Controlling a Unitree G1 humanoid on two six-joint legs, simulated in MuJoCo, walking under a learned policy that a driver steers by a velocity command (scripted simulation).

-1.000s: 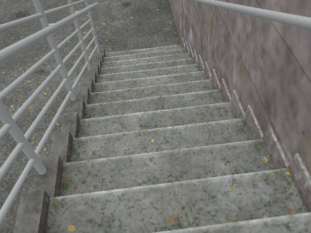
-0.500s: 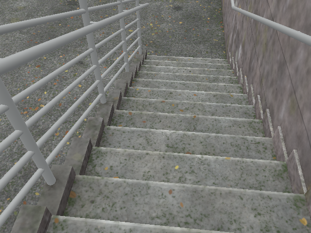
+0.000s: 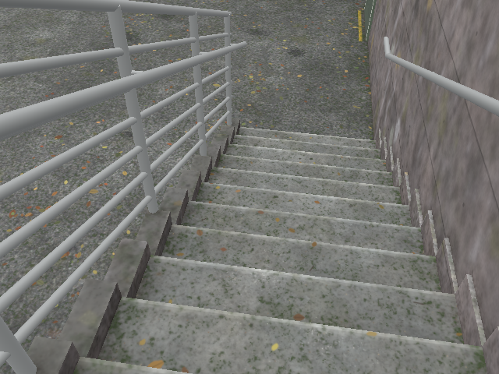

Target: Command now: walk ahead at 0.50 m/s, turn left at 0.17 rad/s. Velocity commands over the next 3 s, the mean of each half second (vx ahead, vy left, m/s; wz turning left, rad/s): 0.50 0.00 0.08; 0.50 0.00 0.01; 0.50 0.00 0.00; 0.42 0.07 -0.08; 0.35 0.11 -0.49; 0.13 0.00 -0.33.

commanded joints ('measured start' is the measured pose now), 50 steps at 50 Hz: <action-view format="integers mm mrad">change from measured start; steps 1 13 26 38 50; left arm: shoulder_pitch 47 279 490 364 40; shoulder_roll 58 78 64 115 61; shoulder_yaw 24 8 7 33 37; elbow -16 136 195 183 108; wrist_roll -38 -24 3 -20 9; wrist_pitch -29 -40 -55 19 37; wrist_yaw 13 24 65 59 18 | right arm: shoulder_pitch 49 -218 -639 -38 -35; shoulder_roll -97 -52 -37 -108 -70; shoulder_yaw -12 -29 -30 -55 -39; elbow -3 -53 -113 12 103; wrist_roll -16 -30 9 25 40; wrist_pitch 10 27 -11 -2 -63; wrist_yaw -25 63 98 60 8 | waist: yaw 24 47 244 21 122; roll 113 -50 70 146 98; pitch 174 156 240 -73 133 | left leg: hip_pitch -71 -487 -470 463 -49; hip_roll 198 253 293 595 410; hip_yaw -255 129 137 -204 -44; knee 16 61 -445 -624 -591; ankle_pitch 703 762 1214 675 482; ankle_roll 135 -62 -94 169 128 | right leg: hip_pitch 113 -8 207 -459 -278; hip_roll -34 -118 -85 29 -24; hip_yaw -6 138 192 -61 41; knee -233 -181 103 1318 364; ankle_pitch -10 -394 -633 -902 3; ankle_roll -31 -213 -224 -80 -51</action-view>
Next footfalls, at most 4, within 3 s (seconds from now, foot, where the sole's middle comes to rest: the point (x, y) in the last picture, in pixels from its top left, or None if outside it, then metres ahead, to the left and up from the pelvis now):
0.06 right None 0.17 -0.14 -0.84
0.68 left None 0.53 0.10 -0.99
1.26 right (271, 348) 0.82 -0.15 -1.14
1.88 left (196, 289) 1.19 0.12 -1.29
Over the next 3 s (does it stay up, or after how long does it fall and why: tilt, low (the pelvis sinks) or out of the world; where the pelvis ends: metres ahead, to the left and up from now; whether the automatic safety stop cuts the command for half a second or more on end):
stays up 1.35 -0.13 -0.68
